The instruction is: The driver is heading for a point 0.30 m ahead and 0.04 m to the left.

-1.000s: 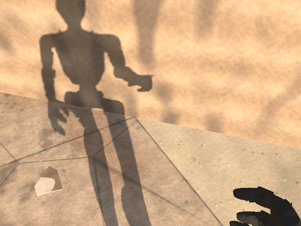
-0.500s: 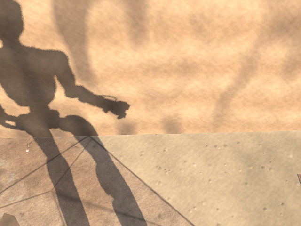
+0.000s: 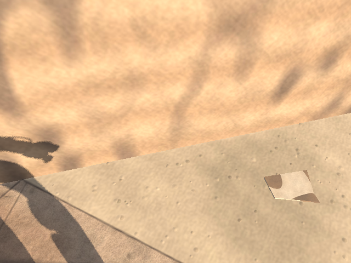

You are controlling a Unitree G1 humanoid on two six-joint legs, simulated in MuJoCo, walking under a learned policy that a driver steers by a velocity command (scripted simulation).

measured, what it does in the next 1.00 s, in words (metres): walks ahead: right foot, then left foot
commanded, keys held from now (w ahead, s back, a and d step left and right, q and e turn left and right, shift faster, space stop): no key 0.12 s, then w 0.10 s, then w+q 0.30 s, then no key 0.48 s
